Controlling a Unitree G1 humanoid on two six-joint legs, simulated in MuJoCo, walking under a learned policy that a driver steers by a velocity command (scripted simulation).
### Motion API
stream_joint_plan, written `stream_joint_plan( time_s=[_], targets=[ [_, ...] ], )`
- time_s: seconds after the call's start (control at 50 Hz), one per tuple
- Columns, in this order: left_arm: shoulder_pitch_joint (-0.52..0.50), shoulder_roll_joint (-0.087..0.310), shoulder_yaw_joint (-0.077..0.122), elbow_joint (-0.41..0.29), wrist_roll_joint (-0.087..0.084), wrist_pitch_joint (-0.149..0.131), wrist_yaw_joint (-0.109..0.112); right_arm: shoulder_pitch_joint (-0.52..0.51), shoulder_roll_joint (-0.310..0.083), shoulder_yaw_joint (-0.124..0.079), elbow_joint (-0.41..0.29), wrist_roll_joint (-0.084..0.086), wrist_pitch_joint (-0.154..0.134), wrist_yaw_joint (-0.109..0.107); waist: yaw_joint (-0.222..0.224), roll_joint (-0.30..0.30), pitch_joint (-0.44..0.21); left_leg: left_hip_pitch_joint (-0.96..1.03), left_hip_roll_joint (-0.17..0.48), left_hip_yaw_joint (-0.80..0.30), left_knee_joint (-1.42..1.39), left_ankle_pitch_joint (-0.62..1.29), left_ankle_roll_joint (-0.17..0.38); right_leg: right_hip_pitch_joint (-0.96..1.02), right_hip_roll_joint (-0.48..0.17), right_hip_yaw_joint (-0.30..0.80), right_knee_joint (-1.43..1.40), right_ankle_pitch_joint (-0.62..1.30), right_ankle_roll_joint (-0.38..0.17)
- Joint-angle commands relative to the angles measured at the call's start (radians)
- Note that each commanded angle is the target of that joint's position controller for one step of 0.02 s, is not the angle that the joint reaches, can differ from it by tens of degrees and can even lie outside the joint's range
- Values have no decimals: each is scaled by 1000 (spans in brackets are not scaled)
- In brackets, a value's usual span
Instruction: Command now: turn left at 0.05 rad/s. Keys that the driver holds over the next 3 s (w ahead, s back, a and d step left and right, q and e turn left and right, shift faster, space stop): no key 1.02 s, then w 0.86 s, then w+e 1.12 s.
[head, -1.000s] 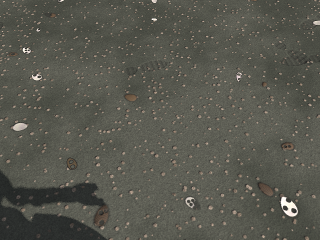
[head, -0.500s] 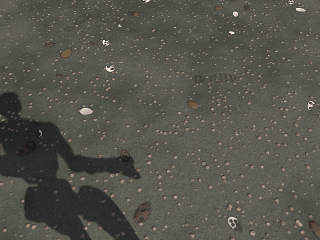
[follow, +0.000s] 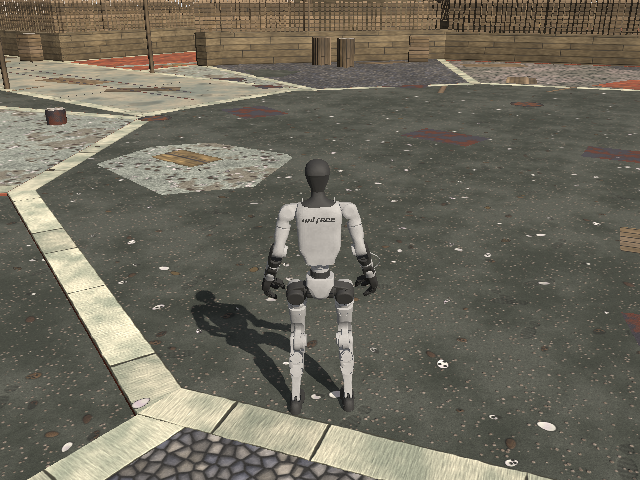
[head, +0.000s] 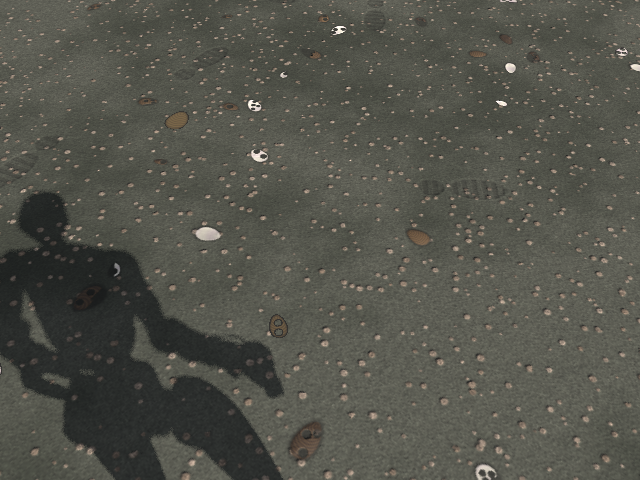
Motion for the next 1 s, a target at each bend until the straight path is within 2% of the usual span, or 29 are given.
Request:
stream_joint_plan(
  time_s=[0.02,0.2,0.52,0.76,1.0],
  targets=[
    [-16,103,27,-40,-2,-9,11,-11,-123,-26,-48,1,-23,-5,-2,84,-12,-56,78,-89,-126,140,34,23,-17,7,-39,113,-3],
    [12,114,32,44,-8,-3,27,2,-110,-19,6,6,-34,-4,-4,37,-21,-35,61,-72,-121,188,40,41,-24,10,-48,150,14],
    [50,108,29,174,-13,7,44,34,-103,-11,147,13,-35,-8,-3,29,-8,-26,32,-30,-124,217,30,49,-18,2,-61,164,6],
    [75,86,19,236,-14,10,47,62,-95,-1,229,16,-32,-15,-6,21,9,-37,21,-11,-130,187,23,40,-9,-6,-67,151,-1],
    [107,63,8,271,-15,9,47,93,-78,9,282,18,-29,-18,-10,18,21,-48,14,2,-130,159,18,24,-1,-11,-68,132,-7]
  ],
)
